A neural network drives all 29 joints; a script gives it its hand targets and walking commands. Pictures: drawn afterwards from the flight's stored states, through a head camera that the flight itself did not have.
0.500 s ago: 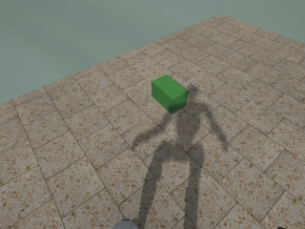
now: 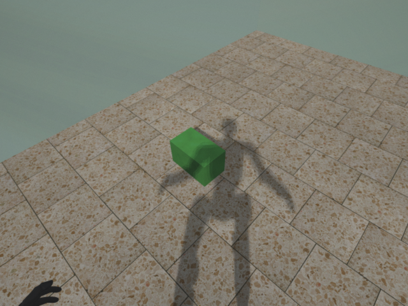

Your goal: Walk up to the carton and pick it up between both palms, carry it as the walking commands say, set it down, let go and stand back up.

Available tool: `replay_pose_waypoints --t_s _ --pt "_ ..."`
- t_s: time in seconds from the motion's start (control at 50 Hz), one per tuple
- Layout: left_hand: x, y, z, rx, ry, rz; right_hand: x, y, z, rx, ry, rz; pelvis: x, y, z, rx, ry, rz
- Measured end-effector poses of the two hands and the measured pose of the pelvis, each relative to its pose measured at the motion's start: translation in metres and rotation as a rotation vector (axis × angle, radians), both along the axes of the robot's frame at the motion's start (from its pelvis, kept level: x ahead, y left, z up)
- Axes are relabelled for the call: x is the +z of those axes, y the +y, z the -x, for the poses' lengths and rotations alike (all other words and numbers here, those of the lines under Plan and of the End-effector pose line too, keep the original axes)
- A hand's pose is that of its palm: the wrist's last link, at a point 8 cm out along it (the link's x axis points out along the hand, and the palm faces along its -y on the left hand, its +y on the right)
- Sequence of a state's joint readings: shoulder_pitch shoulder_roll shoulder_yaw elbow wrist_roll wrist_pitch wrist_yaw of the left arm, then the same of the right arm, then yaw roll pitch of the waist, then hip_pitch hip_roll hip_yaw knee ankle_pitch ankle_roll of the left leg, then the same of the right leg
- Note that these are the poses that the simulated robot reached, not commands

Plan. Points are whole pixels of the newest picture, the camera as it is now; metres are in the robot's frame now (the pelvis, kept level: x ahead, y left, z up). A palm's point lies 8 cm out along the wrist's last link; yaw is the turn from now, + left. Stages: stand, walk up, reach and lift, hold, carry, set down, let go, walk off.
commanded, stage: walk up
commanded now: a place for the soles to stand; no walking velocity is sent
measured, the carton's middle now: (197, 155) +1.08 +0.01 -0.67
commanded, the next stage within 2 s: none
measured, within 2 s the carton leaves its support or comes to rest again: neither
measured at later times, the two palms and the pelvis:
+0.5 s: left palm (48, 272) +0.25 +0.34 -0.09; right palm (350, 212) +0.32 -0.34 -0.05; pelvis +0.20 +0.01 +0.00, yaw +2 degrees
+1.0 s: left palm (70, 201) +0.41 +0.33 -0.06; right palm (322, 160) +0.50 -0.35 -0.07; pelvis +0.39 -0.03 +0.01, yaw +4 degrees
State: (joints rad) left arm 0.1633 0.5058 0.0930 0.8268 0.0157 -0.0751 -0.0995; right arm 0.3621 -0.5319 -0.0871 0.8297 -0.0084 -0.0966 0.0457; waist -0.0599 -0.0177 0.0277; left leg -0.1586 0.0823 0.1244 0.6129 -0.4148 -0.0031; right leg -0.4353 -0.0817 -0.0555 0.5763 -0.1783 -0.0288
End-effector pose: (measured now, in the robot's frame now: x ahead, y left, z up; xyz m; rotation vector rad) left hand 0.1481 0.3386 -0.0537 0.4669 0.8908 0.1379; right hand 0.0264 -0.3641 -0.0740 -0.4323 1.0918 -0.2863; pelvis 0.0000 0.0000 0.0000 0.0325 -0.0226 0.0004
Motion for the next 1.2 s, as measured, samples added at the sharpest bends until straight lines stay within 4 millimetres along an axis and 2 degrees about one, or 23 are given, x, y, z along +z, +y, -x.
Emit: replay_pose_waypoints --t_s 0.04,0.08,0.2,0.26,0.32,0.36,0.4,0.46,0.58,0.66,0.74,0.8,0.88,0.96,1.02,1.06,1.1,1.2 --pt "0.005 -0.004 -0.019 0.016 -0.041 -0.024 -0.010 -0.003 -0.022 0.010 0.013 -0.016 -0.004 -0.008 -0.016 0.005 0.000 0.011" --pt "0.010 -0.005 -0.024 0.045 -0.044 -0.034 -0.014 0.000 -0.051 0.032 0.009 -0.035 -0.001 -0.012 -0.031 0.013 -0.001 0.018" --pt "0.013 -0.002 -0.011 0.142 0.039 -0.041 -0.009 0.015 -0.136 0.129 -0.002 -0.083 0.011 -0.016 -0.079 0.034 0.008 0.032" --pt "0.006 0.003 -0.003 0.184 0.095 -0.026 -0.002 0.023 -0.179 0.166 -0.015 -0.085 0.013 -0.014 -0.104 0.039 0.009 0.037" --pt "-0.006 0.009 -0.005 0.214 0.146 -0.003 0.006 0.032 -0.226 0.193 -0.050 -0.074 0.012 -0.007 -0.131 0.045 0.008 0.039" --pt "-0.018 0.014 -0.014 0.218 0.171 0.010 0.010 0.036 -0.256 0.206 -0.088 -0.050 0.006 0.000 -0.151 0.045 0.008 0.041" --pt "-0.031 0.016 -0.032 0.210 0.184 0.021 0.014 0.036 -0.280 0.206 -0.134 -0.013 -0.002 0.006 -0.167 0.043 0.004 0.033" --pt "-0.039 0.010 -0.072 0.179 0.180 0.037 0.023 0.032 -0.294 0.166 -0.162 0.010 0.000 0.007 -0.189 0.035 0.000 0.021" --pt "-0.031 -0.008 -0.162 0.089 0.139 0.061 0.030 0.011 -0.292 0.091 -0.099 0.033 0.009 0.000 -0.233 0.024 0.000 0.010" --pt "-0.019 -0.019 -0.222 0.052 0.094 0.045 0.019 -0.009 -0.295 0.050 -0.044 0.022 0.007 -0.013 -0.265 0.021 -0.002 0.006" --pt "-0.009 -0.024 -0.269 0.054 0.021 -0.013 -0.005 -0.025 -0.318 0.050 0.003 0.000 -0.005 -0.031 -0.299 0.030 -0.005 0.022" --pt "0.000 -0.023 -0.277 0.097 0.004 -0.038 -0.014 -0.020 -0.352 0.076 0.012 -0.027 -0.003 -0.036 -0.319 0.044 -0.003 0.030" --pt "0.006 -0.019 -0.269 0.159 0.051 -0.054 -0.013 -0.007 -0.402 0.139 0.005 -0.064 0.005 -0.037 -0.346 0.057 0.002 0.034" --pt "0.001 -0.013 -0.260 0.201 0.118 -0.040 -0.006 0.006 -0.451 0.187 -0.012 -0.075 0.009 -0.034 -0.372 0.062 0.003 0.033" --pt "-0.012 -0.007 -0.263 0.219 0.161 -0.017 0.001 0.013 -0.489 0.208 -0.047 -0.057 0.005 -0.026 -0.395 0.064 0.002 0.031" --pt "-0.025 -0.004 -0.274 0.218 0.177 -0.003 0.004 0.013 -0.510 0.213 -0.083 -0.023 -0.003 -0.019 -0.410 0.063 0.000 0.027" --pt "-0.035 -0.007 -0.294 0.208 0.186 0.009 0.009 0.010 -0.522 0.195 -0.114 0.000 -0.005 -0.017 -0.423 0.058 -0.002 0.021" --pt "-0.038 -0.024 -0.358 0.144 0.164 0.042 0.022 -0.006 -0.529 0.132 -0.097 0.035 0.002 -0.022 -0.454 0.047 -0.005 0.013"
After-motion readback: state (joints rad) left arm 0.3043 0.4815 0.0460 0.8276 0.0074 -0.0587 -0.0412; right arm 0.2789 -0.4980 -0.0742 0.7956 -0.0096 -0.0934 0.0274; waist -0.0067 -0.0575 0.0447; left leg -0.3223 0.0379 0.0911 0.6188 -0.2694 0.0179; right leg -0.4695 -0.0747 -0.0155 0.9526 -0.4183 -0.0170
